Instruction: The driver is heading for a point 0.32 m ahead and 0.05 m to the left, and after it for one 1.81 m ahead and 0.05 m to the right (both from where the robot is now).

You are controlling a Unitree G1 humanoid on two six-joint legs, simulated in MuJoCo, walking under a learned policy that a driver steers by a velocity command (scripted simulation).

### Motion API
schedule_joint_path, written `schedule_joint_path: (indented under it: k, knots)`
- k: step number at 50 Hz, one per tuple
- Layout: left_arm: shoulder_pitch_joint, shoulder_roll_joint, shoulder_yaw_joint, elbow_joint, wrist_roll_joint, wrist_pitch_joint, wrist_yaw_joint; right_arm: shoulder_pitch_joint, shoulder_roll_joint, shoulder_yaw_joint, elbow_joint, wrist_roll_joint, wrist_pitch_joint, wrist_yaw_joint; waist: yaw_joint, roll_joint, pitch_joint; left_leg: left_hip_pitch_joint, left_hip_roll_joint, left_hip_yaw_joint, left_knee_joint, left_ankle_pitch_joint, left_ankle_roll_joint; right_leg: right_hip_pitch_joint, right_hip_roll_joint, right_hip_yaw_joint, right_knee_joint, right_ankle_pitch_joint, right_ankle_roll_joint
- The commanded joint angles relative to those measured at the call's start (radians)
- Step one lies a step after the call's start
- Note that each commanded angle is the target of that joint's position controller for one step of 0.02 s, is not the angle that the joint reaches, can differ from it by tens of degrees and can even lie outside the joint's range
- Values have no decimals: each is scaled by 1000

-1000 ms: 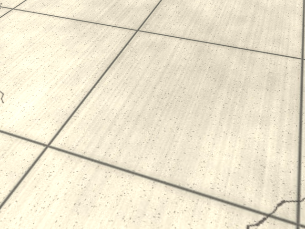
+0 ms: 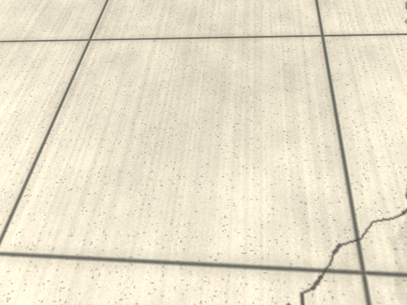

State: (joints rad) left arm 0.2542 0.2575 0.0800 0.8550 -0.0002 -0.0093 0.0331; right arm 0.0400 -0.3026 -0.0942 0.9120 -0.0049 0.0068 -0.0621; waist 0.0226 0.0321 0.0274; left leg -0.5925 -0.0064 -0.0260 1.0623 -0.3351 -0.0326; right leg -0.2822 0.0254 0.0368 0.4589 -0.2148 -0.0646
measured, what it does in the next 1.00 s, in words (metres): steps on the spot, turning left: left foot, then left foot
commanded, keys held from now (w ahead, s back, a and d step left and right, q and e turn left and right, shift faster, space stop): no key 0.08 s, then q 0.12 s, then w+q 0.06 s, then q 0.44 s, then no key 0.20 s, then e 0.10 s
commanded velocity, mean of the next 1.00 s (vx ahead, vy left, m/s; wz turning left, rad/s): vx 0.03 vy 0.00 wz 0.20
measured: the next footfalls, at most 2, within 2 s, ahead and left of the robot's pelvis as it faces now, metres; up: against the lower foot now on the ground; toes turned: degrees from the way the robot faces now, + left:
left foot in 0.26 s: +0.08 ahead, +0.15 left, +0.00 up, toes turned +0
left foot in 0.94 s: +0.09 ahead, +0.17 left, +0.00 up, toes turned +19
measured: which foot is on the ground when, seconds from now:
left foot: up 0.00-0.24, down 0.26-0.52, up 0.54-0.92, down 0.94-1.00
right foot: down 0.00-0.94, up 0.96-1.00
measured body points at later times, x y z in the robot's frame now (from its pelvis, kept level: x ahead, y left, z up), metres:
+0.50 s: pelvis +0.05 +0.01 -0.01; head +0.08 +0.01 +0.44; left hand +0.17 +0.30 -0.12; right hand +0.17 -0.26 -0.14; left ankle +0.04 +0.15 -0.74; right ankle +0.05 -0.08 -0.74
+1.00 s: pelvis +0.07 +0.05 -0.01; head +0.10 +0.07 +0.44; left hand +0.06 +0.35 -0.14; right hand +0.32 -0.13 -0.11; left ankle +0.05 +0.16 -0.75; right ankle +0.06 -0.08 -0.74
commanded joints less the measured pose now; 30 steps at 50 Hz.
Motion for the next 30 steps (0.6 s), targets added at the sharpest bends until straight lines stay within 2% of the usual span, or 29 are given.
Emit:
schedule_joint_path:
  k: [1,4,8,10,12,13,14,15,16,17,18,19,20,22,24,25,26,27,28,29,30]
  knots:
    - [-15,141,26,-73,-5,-18,12,-10,-60,-13,-48,7,-18,-3,-21,-140,-112,-94,20,-45,-44,61,-18,214,-229,255,-141,299,-142]
    - [-11,151,27,-72,-3,-12,16,-36,-43,-3,-53,10,-20,4,0,-165,-107,-33,31,-39,-201,76,-38,226,-221,246,-141,267,-140]
    - [-56,107,1,-59,19,-12,3,-3,-32,11,-24,14,-23,28,5,-174,-95,200,53,3,-375,64,-38,110,-206,180,-145,232,-146]
    - [-62,103,-8,-39,20,-14,-7,19,-38,14,-11,15,-27,39,-4,-163,-70,290,43,26,-480,90,-19,79,-204,170,-125,228,-140]
    - [-36,127,-3,-19,6,-17,-11,37,-58,16,-4,10,-32,47,-16,-131,-55,368,21,49,-626,181,20,58,-171,166,-120,-30,-94]
    - [-26,141,2,-19,9,-21,-9,53,-86,12,-4,8,-35,47,-10,-119,-57,390,38,19,-584,158,44,42,-153,171,-99,-169,-77]
    - [-27,128,-1,-34,22,-27,-6,49,-132,6,-19,7,-37,45,9,-39,-39,407,100,-61,-572,287,83,-10,-106,138,-19,-198,-51]
    - [-44,105,-2,-63,21,-34,2,38,-182,-9,-14,23,-36,46,36,97,-40,386,128,-140,-592,280,149,-44,0,7,61,-162,-9]
    - [-110,108,2,-78,21,-37,12,81,-161,-11,-7,29,-38,48,-6,149,-38,379,171,-253,-657,264,210,-66,39,-67,169,-141,35]
    - [-147,95,2,-97,14,-37,18,112,-135,-3,-3,17,-42,47,-20,187,-46,413,231,-367,-696,295,261,-114,43,-58,220,-152,53]
    - [-148,82,2,-102,5,-33,20,114,-129,-1,-10,9,-46,46,-18,205,-48,433,256,-420,-703,355,290,-138,44,-38,250,-205,58]
    - [-142,78,3,-108,4,-30,19,106,-134,-4,-18,11,-52,45,-15,215,-55,466,271,-448,-693,419,299,-168,39,-17,276,-280,59]
    - [-142,78,4,-112,4,-30,16,106,-144,-9,-27,14,-55,42,-18,200,-72,499,279,-458,-678,490,299,-190,30,4,296,-324,57]
    - [-138,85,9,-113,-5,-32,11,77,-167,-22,-49,27,-46,29,-12,155,-103,505,259,-429,-656,585,267,-160,18,17,243,-270,61]
    - [-82,72,11,-94,-10,-33,4,14,-160,-24,-77,45,-15,14,28,138,-121,427,190,-354,-626,559,204,-5,28,-10,45,-88,61]
    - [-43,84,18,-82,-7,-30,0,-6,-144,-23,-94,48,1,7,44,120,-132,358,145,-319,-595,470,162,108,17,-9,-46,34,57]
    - [-2,145,36,-80,7,-23,2,-4,-98,-11,-113,41,8,4,40,0,-145,229,75,-247,-465,295,101,233,-104,99,-101,118,20]
    - [-16,229,53,-92,22,-11,5,40,-38,3,-130,32,9,9,-2,-285,-108,20,-84,-100,-291,-116,33,289,-309,358,-164,301,-108]
    - [-27,175,36,-118,43,-14,4,74,-98,-15,-123,17,1,15,-2,-284,-114,-29,-48,-115,-59,-339,7,277,-443,463,-153,431,-221]
    - [-65,132,21,-141,40,-22,7,93,-141,-34,-105,27,-1,24,-25,-174,-92,-50,-20,-139,71,-305,2,263,-424,385,-135,491,-230]
    - [-107,125,20,-155,29,-26,9,110,-134,-40,-89,33,6,25,-48,-114,-72,-63,-2,-127,110,-237,-10,254,-365,277,-114,491,-187]
Keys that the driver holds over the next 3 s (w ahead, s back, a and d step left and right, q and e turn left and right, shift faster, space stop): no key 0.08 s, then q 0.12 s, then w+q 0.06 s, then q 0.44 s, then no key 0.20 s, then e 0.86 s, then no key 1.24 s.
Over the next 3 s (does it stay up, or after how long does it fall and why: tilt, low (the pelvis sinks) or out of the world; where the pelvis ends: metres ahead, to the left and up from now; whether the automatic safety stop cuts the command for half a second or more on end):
stays up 0.09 0.01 -0.01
